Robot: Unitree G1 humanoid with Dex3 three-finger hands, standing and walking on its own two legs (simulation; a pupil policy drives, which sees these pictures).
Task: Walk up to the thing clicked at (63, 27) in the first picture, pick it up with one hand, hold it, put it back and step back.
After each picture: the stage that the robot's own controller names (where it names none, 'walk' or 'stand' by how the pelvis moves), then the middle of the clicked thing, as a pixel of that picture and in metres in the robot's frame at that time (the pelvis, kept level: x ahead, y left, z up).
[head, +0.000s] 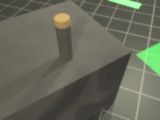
stand; (64, 39) +0.62 +0.12 -0.02
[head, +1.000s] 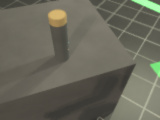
rise first; (60, 38) +0.57 +0.15 +0.00
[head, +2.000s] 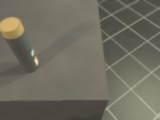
rise first; (22, 48) +0.46 +0.29 +0.01
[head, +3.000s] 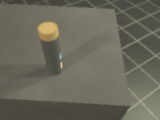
stand; (51, 51) +0.49 +0.16 +0.00
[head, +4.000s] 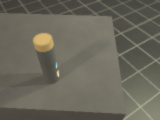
stand; (48, 61) +0.48 +0.17 -0.02
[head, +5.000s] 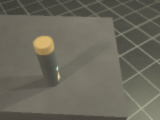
stand; (48, 64) +0.46 +0.17 -0.02
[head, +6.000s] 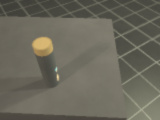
stand; (47, 65) +0.46 +0.18 -0.02
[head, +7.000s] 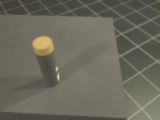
stand; (48, 64) +0.46 +0.17 -0.02
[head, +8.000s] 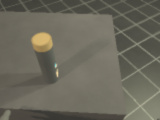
rise first; (47, 61) +0.47 +0.18 -0.02
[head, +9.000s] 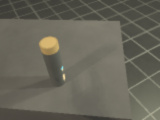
go down; (54, 64) +0.47 +0.18 -0.02
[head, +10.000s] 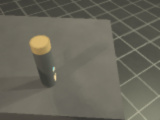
go down; (45, 64) +0.47 +0.17 -0.01
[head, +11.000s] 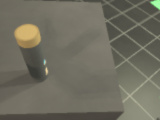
go down; (34, 57) +0.45 +0.17 +0.01
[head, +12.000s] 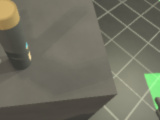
close in; (13, 41) +0.46 +0.18 +0.05
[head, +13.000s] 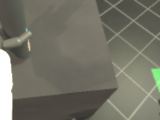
close; (14, 24) +0.51 +0.18 +0.07
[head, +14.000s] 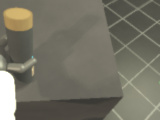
lift; (21, 51) +0.43 +0.19 +0.06
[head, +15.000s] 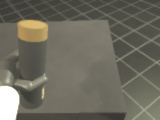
lift; (32, 67) +0.32 +0.16 +0.16
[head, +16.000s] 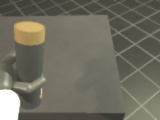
hold; (30, 69) +0.32 +0.17 +0.14
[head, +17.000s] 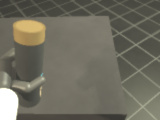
crouch; (29, 68) +0.32 +0.17 +0.15
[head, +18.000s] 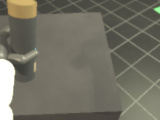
crouch; (23, 44) +0.41 +0.18 +0.16
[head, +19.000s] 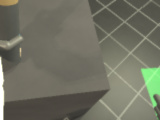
lower; (7, 29) +0.50 +0.19 +0.05
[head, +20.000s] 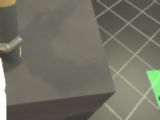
lower; (6, 31) +0.50 +0.19 +0.07
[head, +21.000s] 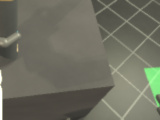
lower; (4, 25) +0.51 +0.19 +0.07
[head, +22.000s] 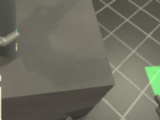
lower; (3, 24) +0.51 +0.19 +0.07
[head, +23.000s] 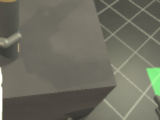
loosen; (5, 25) +0.50 +0.19 +0.08
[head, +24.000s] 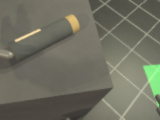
withdraw; (46, 36) +0.52 +0.07 -0.02
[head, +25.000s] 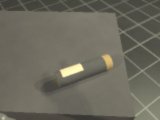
sink last; (84, 70) +0.47 +0.03 -0.07
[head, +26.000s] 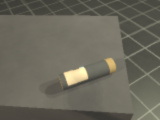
stand; (87, 73) +0.47 +0.03 -0.06
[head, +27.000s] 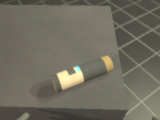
stand; (82, 73) +0.44 +0.03 -0.05
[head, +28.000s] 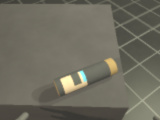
stand; (85, 76) +0.42 +0.02 -0.05
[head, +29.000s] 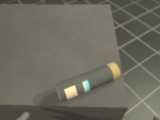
stand; (88, 81) +0.40 +0.01 -0.04
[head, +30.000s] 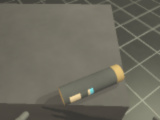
stand; (91, 83) +0.39 +0.00 -0.04
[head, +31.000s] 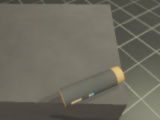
stand; (92, 85) +0.38 -0.01 -0.06
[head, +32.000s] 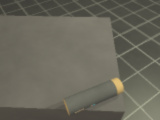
stand; (93, 95) +0.37 -0.02 -0.11
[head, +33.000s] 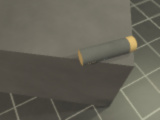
walk; (107, 50) +0.52 -0.08 -0.08
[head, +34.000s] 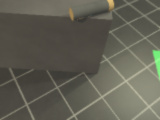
walk; (91, 9) +0.84 -0.01 -0.09
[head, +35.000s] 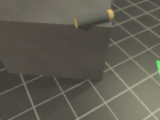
stand; (93, 18) +0.91 -0.03 -0.10
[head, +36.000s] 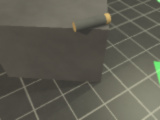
stand; (91, 22) +0.91 -0.03 -0.11
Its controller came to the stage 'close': yes
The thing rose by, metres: 0.21
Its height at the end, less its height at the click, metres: -0.09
